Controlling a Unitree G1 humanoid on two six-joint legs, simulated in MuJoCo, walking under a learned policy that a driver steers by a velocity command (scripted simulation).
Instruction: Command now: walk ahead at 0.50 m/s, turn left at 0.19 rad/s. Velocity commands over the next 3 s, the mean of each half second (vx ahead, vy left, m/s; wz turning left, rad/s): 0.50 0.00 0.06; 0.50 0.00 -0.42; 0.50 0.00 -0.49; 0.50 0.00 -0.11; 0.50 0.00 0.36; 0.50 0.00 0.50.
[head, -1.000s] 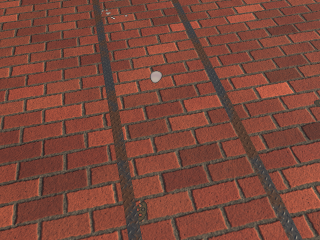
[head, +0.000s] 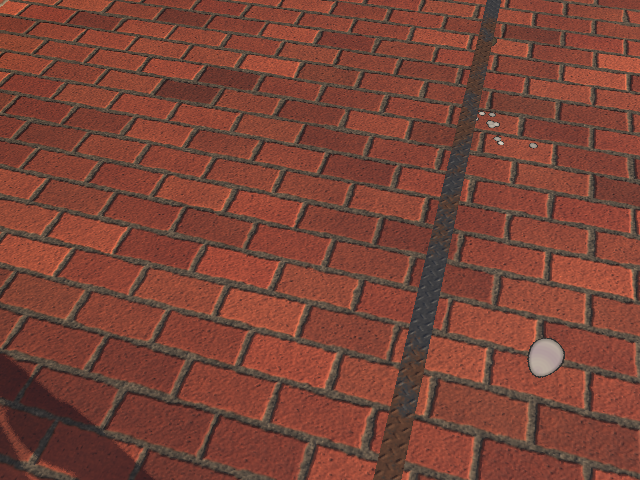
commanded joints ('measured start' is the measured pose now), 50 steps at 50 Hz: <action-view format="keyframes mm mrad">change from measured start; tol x32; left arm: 1 37 95 17 -31 4 -5 4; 20 261 44 -22 19 -4 28 27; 41 -209 57 0 -147 -25 58 -34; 50 160 195 67 -111 -25 48 -2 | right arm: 1 -30 -85 -25 -91 -6 -21 4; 50 -125 -127 -14 -83 18 -104 14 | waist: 1 9 -133 -20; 50 95 -76 -181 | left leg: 1 -239 118 -19 -52 77 -3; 16 -125 60 84 -667 317 10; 20 822 395 -453 -727 255 276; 27 255 268 -91 -1018 322 177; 36 316 252 186 -1069 460 129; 45 480 271 304 -533 1127 38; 46 258 230 306 -250 889 -5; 47 -217 22 246 112 -77 -75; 50 -407 81 -10 143 -39 -24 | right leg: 1 207 -265 346 -280 -2 -172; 18 319 -240 74 5 583 -82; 22 -464 -80 131 832 -346 11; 41 -393 -124 -1 151 134 -12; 45 21 18 -100 95 21 -104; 47 684 -312 604 2 -53 -344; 50 550 -306 579 -161 1 -302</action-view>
